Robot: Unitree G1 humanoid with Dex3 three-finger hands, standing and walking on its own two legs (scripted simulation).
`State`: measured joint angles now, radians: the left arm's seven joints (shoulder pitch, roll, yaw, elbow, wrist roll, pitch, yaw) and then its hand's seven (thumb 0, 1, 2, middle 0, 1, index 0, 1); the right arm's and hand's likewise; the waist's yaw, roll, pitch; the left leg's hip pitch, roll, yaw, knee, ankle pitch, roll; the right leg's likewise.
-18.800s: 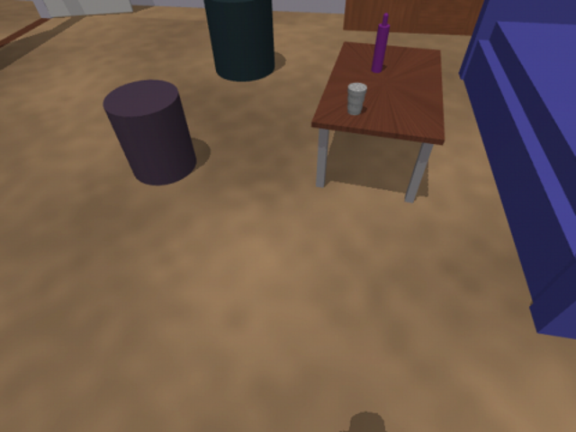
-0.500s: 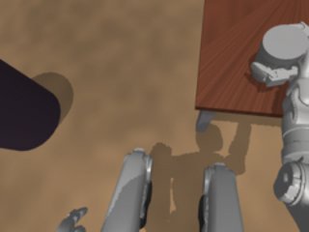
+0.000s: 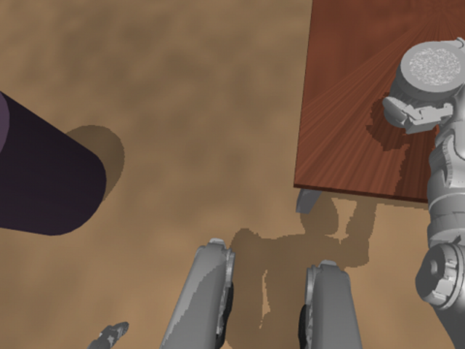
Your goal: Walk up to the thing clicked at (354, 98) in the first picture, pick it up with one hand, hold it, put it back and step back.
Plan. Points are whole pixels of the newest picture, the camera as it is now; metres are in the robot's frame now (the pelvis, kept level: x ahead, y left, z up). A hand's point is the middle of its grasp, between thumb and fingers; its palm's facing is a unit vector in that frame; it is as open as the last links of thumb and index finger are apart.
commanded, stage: settle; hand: right
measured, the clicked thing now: (416, 92) +0.54 -0.19 +0.01
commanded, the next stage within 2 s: lift in 0.24 s
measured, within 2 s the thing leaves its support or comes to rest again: neither
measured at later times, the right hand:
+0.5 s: hand (437, 80) +0.53 -0.20 +0.05, palm faces +0.15 +0.99 -0.02, open 10.2 cm
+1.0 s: hand out of the picture +0.46 -0.19 +0.14, palm faces +0.16 +0.99 -0.02, open 10.2 cm
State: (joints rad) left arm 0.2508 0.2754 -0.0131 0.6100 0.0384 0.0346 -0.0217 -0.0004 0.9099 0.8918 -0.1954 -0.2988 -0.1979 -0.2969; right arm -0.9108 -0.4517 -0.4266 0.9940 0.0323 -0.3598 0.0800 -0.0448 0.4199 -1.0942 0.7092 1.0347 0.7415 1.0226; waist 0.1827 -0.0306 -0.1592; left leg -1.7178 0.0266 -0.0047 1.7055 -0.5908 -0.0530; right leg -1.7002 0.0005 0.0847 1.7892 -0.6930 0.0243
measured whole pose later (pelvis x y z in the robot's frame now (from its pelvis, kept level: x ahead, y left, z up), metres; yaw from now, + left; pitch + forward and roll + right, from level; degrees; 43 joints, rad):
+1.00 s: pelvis +0.02 +0.00 +0.11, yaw -1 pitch +23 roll +3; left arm 0.25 0.25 0.01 0.63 0.01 -0.01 0.00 0.00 0.92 0.89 -0.19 -0.30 -0.20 -0.29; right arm -0.51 -0.27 -0.30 0.71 0.10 -0.36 0.03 -0.04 0.44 -1.14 0.69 1.08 0.72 1.07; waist 0.10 -0.02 -0.15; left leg -1.21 0.02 0.01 1.30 -0.50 -0.04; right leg -1.19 -0.02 0.07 1.38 -0.60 0.03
